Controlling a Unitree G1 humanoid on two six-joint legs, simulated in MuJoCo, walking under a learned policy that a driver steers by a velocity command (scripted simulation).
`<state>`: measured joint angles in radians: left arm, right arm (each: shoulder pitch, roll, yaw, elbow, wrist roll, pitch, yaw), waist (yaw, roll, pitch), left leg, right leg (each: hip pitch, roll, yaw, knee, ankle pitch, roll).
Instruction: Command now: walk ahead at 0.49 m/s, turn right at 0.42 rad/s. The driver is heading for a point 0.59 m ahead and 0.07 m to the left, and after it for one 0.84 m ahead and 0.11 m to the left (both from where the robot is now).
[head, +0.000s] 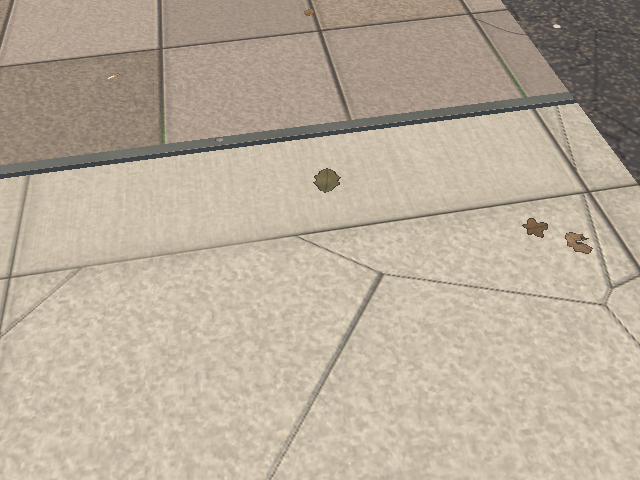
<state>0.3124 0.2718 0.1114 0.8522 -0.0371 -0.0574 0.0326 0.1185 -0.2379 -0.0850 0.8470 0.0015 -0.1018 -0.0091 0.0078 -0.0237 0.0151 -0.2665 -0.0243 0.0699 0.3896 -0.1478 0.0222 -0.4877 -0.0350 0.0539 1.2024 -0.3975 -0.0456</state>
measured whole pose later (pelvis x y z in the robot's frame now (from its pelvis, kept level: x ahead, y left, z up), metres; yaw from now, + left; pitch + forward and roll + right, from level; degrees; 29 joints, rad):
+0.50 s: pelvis +0.24 -0.09 +0.01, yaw +0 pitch +1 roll +0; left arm 0.30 0.23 0.07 0.83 0.02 -0.09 -0.01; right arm 0.19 -0.29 -0.08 0.91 0.03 -0.05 0.00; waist 0.02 0.05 0.00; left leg -0.64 0.09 -0.05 1.11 -0.19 0.03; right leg -0.19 0.01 -0.13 0.36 -0.19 -0.06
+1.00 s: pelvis +0.51 -0.03 +0.00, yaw +17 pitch +1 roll +1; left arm 0.20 0.26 0.07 0.80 -0.01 -0.13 0.01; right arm 0.20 -0.28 -0.09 0.81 0.02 -0.05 0.03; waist -0.01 0.00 0.05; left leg -0.32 -0.12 0.01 0.46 -0.17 0.12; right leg -0.45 -0.07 0.04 1.23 -0.38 0.01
